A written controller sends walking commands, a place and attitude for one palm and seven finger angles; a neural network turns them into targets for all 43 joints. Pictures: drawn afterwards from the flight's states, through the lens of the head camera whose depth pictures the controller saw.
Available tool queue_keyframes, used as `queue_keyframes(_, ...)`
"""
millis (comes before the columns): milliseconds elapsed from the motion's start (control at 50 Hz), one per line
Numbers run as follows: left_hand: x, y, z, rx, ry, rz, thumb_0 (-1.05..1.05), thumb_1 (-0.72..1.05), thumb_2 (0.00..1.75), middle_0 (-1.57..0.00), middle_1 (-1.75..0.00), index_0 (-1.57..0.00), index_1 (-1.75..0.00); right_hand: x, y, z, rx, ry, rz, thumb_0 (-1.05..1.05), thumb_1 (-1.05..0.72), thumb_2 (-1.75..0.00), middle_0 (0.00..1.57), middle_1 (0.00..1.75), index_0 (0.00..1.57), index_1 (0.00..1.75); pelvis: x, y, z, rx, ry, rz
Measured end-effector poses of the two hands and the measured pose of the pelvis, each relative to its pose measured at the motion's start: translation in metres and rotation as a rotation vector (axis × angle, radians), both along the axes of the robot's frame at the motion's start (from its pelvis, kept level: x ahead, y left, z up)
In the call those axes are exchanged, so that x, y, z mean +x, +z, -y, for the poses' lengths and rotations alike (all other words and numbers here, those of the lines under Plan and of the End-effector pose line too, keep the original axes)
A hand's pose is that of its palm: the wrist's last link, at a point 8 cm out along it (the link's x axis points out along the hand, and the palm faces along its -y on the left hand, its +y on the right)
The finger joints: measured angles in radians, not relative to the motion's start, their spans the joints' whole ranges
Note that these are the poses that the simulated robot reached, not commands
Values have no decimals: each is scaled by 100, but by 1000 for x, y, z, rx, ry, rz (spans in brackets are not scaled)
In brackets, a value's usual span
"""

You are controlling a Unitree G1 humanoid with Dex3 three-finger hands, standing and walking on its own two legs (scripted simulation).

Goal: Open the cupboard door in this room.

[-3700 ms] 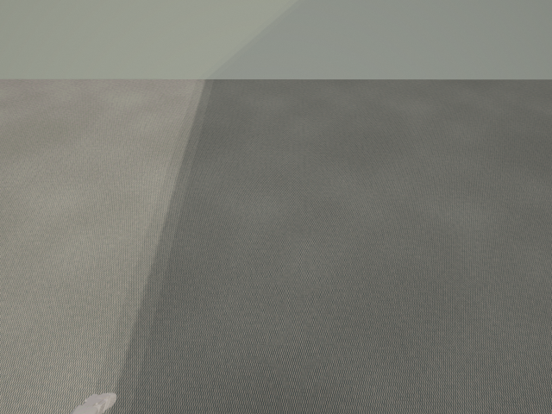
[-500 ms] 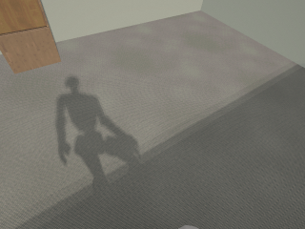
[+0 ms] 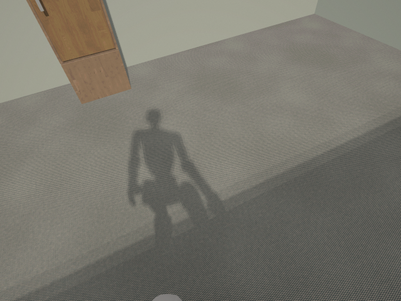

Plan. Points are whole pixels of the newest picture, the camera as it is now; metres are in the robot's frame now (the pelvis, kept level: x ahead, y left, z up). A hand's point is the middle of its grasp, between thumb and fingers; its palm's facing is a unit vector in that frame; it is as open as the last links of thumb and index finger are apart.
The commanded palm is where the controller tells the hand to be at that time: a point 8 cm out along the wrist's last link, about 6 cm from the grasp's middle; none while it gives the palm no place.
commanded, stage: stand and wait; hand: left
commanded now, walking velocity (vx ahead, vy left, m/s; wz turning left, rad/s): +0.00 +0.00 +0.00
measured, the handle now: out of the picture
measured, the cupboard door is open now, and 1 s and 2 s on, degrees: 0 0 0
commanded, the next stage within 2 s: turn or walk to find it in 0.12 s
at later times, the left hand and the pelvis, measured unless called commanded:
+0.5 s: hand out of the picture -0.02 +0.22 -0.17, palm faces +0.18 -0.95 -0.24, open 7.4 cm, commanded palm none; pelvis -0.04 +0.02 +0.00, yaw +7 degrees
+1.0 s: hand out of the picture -0.12 +0.19 -0.18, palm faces +0.39 -0.89 -0.23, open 7.4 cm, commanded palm none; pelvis -0.08 +0.00 -0.01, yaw +22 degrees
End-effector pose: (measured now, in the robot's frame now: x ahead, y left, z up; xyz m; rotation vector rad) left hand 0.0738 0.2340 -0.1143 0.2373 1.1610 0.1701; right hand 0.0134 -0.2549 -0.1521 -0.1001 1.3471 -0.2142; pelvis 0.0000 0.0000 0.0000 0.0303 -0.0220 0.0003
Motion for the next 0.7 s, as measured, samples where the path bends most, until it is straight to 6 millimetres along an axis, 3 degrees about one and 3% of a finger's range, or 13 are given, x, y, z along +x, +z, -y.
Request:
queue_keyframes(120, -45, -12, -3, -26, 65, -78, 0, 91, 90, -21, -30, -20, -30, 12, 4, -6, -14, 56, -6, 1, -91, -90, 20, 30, 20, 30, -4, 0, -3, -6, 25, -2)
queue_keyframes(260, -102, -40, -24, -79, 161, -195, 0, 91, 90, -20, -30, -20, -30, 39, 9, -39, -41, 141, 57, 0, -91, -90, 20, 30, 20, 30, -12, -10, -22, -25, 57, 1)
queue_keyframes(320, -117, -42, -30, -84, 183, -231, 1, 91, 90, -20, -30, -20, -30, 44, 15, -53, -39, 168, 85, 0, -91, -90, 20, 30, 20, 30, -16, -7, -26, -23, 57, 6)
queue_keyframes(460, -116, -28, -35, -62, 210, -175, 1, 91, 90, -20, -30, -20, -30, 45, 16, -52, -28, 210, 102, 0, -92, -90, 21, 30, 20, 30, -32, -2, -22, -33, 110, 2)
queue_keyframes(580, -105, -18, -22, -3, 217, -63, 0, 91, 90, -20, -30, -20, -30, 37, -3, -26, 3, 227, 94, 0, -91, -90, 21, 30, 20, 30, -46, -10, 1, -4, 156, -6)
queue_keyframes(700, -124, -3, -1, 18, 265, -13, 0, 91, 90, -20, -30, -20, -30, 31, -6, -1, 10, 263, 54, 0, -91, -90, 20, 30, 20, 30, -57, -6, 16, 2, 228, 12)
